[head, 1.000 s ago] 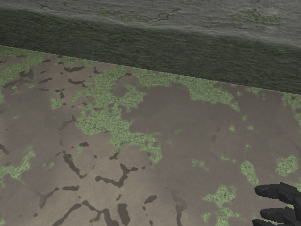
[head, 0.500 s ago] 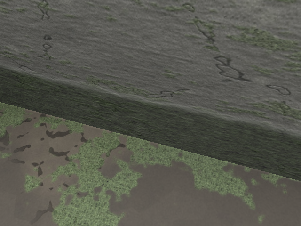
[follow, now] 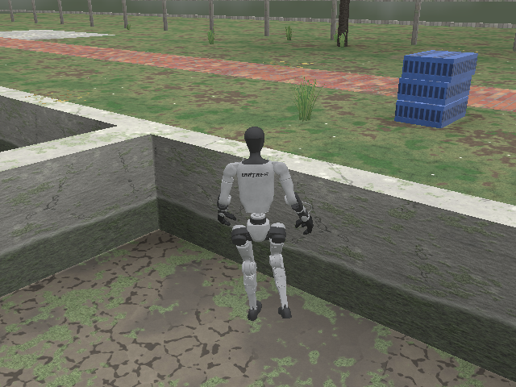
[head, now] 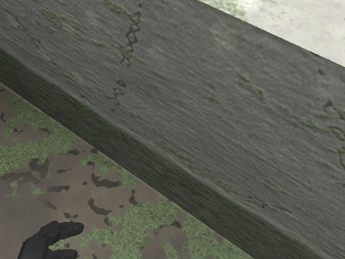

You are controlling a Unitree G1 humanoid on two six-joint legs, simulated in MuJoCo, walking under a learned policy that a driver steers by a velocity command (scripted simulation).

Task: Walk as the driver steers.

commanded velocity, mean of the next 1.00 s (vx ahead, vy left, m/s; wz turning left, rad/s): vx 0.43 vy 0.00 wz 0.98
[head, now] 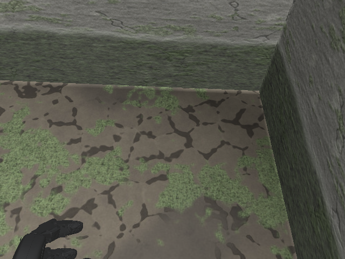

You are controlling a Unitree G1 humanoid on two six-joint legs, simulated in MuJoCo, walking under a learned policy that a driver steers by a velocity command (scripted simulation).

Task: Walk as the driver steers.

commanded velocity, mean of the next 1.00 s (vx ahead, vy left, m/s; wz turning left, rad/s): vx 0.58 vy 0.00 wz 1.00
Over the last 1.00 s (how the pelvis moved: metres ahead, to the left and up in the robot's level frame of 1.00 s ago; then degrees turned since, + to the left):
0.20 0.18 0.00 58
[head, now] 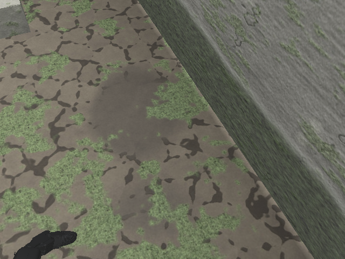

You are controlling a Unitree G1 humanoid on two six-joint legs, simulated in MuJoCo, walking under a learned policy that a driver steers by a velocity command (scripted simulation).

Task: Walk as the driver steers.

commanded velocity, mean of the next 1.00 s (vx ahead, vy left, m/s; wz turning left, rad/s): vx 0.65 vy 0.00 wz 0.53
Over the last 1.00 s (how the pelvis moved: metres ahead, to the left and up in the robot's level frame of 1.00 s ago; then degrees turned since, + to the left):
0.71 0.20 -0.01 61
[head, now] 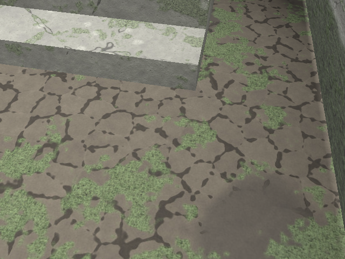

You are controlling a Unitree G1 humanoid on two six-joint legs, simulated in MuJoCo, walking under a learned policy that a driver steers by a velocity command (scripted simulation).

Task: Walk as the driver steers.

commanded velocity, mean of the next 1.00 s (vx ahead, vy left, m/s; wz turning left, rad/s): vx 0.99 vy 0.00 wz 0.97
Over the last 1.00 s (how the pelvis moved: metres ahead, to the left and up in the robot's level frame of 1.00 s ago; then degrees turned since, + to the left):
0.46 0.06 0.01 30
